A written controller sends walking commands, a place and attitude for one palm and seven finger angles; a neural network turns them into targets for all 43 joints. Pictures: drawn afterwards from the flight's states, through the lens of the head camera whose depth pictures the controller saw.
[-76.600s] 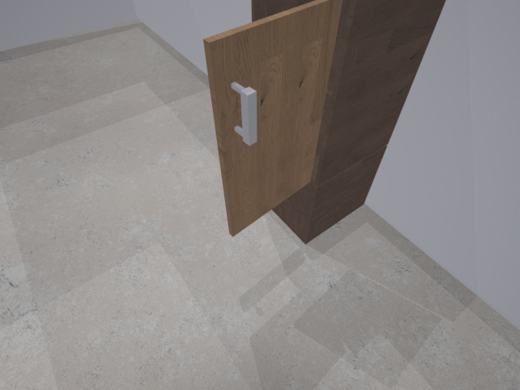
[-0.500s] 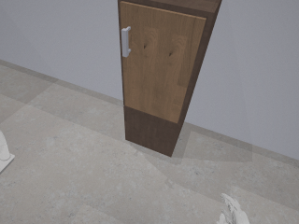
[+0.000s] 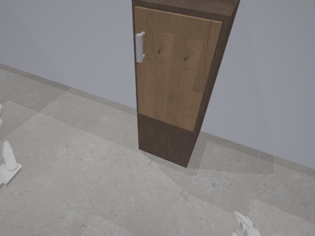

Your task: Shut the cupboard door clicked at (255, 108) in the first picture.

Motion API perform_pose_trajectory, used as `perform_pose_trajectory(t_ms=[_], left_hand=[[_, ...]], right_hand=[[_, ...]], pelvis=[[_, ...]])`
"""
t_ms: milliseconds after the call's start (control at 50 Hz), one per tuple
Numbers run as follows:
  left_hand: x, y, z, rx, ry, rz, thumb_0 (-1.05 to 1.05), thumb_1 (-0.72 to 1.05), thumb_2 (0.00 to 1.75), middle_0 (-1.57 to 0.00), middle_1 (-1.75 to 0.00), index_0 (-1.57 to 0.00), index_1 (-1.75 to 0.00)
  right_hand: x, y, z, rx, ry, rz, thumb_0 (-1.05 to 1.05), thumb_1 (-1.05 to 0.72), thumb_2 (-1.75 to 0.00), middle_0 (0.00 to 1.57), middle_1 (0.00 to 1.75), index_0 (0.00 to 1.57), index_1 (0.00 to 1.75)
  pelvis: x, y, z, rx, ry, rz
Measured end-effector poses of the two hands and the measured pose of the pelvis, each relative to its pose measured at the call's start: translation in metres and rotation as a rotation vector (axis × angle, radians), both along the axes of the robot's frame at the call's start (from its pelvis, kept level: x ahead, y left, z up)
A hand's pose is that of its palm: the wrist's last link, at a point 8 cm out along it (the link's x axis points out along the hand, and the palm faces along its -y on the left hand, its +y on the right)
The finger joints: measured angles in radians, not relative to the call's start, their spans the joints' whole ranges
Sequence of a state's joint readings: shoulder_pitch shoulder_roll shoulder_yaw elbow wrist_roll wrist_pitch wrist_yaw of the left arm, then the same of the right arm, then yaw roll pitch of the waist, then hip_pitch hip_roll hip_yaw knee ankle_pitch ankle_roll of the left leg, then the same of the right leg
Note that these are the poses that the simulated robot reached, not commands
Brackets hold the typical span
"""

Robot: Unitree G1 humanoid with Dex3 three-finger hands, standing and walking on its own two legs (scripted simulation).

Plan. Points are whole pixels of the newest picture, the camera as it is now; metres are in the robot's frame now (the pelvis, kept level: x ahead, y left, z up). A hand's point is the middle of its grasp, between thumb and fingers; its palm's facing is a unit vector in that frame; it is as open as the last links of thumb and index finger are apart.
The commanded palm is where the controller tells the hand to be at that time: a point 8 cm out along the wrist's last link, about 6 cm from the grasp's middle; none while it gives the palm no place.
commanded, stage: stop stepping back and stand still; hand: left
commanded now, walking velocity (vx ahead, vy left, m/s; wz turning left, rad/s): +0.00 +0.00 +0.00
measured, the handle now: (141, 46) +0.85 +0.11 +0.10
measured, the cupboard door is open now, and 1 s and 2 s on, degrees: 0 0 0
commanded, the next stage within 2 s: let the arm hang, fingers relaxed in 0.14 s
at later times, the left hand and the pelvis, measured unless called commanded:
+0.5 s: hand out of the picture +0.09 +0.19 -0.15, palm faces -0.04 -0.98 -0.21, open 7.4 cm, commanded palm none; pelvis -0.01 +0.01 -0.01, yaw +1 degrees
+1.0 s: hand out of the picture -0.07 +0.18 -0.17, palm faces +0.04 -0.98 -0.20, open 7.3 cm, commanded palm none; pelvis -0.02 +0.01 +0.00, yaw +0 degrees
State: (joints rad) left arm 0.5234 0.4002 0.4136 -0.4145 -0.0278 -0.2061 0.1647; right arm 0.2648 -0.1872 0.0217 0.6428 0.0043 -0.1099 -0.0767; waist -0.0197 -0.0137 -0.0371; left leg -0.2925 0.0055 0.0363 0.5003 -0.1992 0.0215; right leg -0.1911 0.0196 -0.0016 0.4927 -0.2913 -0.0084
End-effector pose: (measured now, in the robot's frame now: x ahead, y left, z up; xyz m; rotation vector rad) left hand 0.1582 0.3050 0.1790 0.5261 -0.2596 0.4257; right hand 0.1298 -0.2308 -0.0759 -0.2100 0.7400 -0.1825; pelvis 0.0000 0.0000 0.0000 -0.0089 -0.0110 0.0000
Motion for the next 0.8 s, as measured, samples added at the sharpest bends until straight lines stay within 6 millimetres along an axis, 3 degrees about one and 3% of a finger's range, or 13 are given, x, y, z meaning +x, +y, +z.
perform_pose_trajectory(t_ms=[120, 260, 300, 360, 440, 520, 580, 680, 800], left_hand=[[0.004, -0.004, -0.002, -0.008, 0.031, -0.020, 0.01, 0.89, 0.90, -0.22, -0.30, -0.21, -0.30], [0.011, 0.002, -0.014, -0.031, 0.080, -0.013, 0.01, 0.89, 0.90, -0.22, -0.30, -0.21, -0.30], [0.022, 0.006, -0.055, -0.075, 0.251, -0.020, 0.00, 0.89, 0.90, -0.21, -0.30, -0.20, -0.30], [0.023, 0.004, -0.145, -0.212, 0.626, 0.003, 0.00, 0.90, 0.90, -0.20, -0.30, -0.20, -0.30], [-0.025, -0.028, -0.253, -0.388, 1.075, 0.013, 0.00, 0.91, 0.90, -0.20, -0.30, -0.20, -0.30], [-0.096, -0.073, -0.314, -0.558, 1.384, 0.016, 0.01, 0.91, 0.90, -0.20, -0.30, -0.20, -0.30], [-0.143, -0.076, -0.329, -0.633, 1.494, 0.112, 0.00, 0.98, 0.90, -0.21, -0.30, -0.21, -0.30], [-0.206, -0.073, -0.329, -0.674, 1.643, 0.210, 0.00, 0.97, 0.90, -0.21, -0.30, -0.20, -0.30], [-0.245, -0.068, -0.317, -0.667, 1.729, 0.287, 0.00, 0.94, 0.90, -0.21, -0.30, -0.20, -0.30]], right_hand=[[0.020, 0.013, 0.003, 0.026, -0.006, 0.045, 0.01, -0.90, -0.90, 0.20, 0.30, 0.20, 0.30], [0.037, 0.012, 0.004, 0.020, -0.017, 0.066, 0.01, -0.90, -0.90, 0.20, 0.30, 0.20, 0.30], [0.041, 0.007, -0.005, 0.024, 0.003, 0.109, 0.01, -0.90, -0.90, 0.20, 0.30, 0.20, 0.30], [0.037, -0.004, -0.020, 0.014, 0.065, 0.115, 0.01, -0.90, -0.90, 0.20, 0.30, 0.20, 0.30], [0.010, -0.018, -0.030, -0.008, 0.165, 0.070, 0.01, -0.91, -0.90, 0.20, 0.30, 0.20, 0.30], [-0.037, -0.025, -0.035, -0.036, 0.329, 0.018, 0.00, -0.91, -0.90, 0.20, 0.29, 0.20, 0.30], [-0.078, -0.024, -0.039, -0.041, 0.474, -0.010, 0.00, -0.91, -0.90, 0.20, 0.29, 0.20, 0.30], [-0.133, -0.013, -0.048, -0.006, 0.650, -0.052, 0.00, -0.91, -0.90, 0.20, 0.29, 0.20, 0.30], [-0.168, 0.010, -0.060, 0.072, 0.723, -0.084, 0.00, -0.91, -0.90, 0.20, 0.29, 0.20, 0.30]], pelvis=[[0.006, 0.001, 0.002, -0.007, 0.014, -0.005], [0.010, 0.004, 0.002, -0.012, 0.018, 0.000], [0.006, 0.008, -0.001, -0.010, 0.023, 0.010], [0.000, 0.012, -0.006, -0.004, 0.022, 0.015], [-0.005, 0.011, -0.007, 0.004, 0.009, 0.012], [-0.008, 0.007, -0.004, 0.002, -0.003, 0.012], [-0.009, 0.004, -0.001, -0.005, -0.005, 0.020], [-0.010, 0.003, 0.003, -0.014, -0.009, 0.025], [-0.012, 0.006, 0.005, -0.010, -0.018, 0.016]])
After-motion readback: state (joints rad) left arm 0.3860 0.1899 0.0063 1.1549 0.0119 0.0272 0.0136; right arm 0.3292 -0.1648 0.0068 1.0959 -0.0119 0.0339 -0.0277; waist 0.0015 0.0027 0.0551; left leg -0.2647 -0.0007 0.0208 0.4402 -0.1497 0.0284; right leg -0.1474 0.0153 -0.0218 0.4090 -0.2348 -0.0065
